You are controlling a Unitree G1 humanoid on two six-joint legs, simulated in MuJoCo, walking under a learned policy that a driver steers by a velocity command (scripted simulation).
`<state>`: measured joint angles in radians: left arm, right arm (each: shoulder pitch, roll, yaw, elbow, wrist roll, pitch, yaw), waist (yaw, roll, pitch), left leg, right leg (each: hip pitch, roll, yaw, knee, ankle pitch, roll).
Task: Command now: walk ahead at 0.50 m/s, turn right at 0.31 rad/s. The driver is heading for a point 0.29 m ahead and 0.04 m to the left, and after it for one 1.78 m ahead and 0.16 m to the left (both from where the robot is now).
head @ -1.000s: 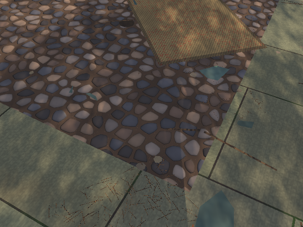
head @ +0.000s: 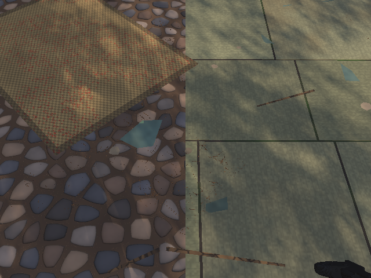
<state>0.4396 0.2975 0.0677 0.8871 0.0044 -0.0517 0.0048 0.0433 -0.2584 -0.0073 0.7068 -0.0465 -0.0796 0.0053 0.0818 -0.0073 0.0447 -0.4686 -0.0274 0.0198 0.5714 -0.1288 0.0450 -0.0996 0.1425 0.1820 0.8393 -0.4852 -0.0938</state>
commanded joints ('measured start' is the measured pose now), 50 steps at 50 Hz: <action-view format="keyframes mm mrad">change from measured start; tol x16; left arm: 1 31 94 8 -62 18 -12 -3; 19 -463 15 -50 -208 25 3 -44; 25 24 230 25 -73 62 -18 -3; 30 -178 30 -18 -68 12 -30 -12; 50 17 72 -14 118 13 -31 13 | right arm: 1 244 -150 -64 18 18 8 -5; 25 505 -7 -25 155 58 1 1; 46 -90 -40 -26 26 19 37 29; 50 199 -62 -44 126 6 4 4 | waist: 1 -106 60 -155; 21 -101 95 5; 25 13 -279 -327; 29 -72 -62 -40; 50 -161 -41 -71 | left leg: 1 544 396 -639 -296 -264 197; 6 354 242 -271 -350 180 141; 18 413 228 -99 -399 309 128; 23 412 190 -30 -6 573 77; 24 230 142 12 279 279 54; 25 -98 -31 52 595 -381 20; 26 -188 14 -60 667 -373 32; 46 -166 85 49 36 71 10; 50 217 -18 89 -120 85 78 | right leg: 1 -498 -82 -38 443 99 12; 19 -418 -178 -241 -238 389 43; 23 -15 -120 -249 -382 334 -33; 25 412 -583 439 -525 166 -206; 30 -2 -369 61 -655 406 -106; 46 190 -360 -124 -671 762 -100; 50 186 -303 -188 -297 1187 -32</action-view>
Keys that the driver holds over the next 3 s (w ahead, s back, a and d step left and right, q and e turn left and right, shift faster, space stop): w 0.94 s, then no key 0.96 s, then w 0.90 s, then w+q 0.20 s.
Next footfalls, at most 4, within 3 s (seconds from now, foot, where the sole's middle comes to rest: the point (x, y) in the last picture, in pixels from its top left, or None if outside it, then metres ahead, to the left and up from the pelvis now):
0.46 right None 0.39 -0.11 -0.76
1.02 left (193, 210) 0.70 0.06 -0.76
1.44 right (245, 214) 0.70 -0.14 -0.76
2.64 right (234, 137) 1.07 -0.10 -0.76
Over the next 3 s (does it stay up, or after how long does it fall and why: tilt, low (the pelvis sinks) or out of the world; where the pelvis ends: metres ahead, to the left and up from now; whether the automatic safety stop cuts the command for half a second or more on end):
stays up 1.10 -0.05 0.02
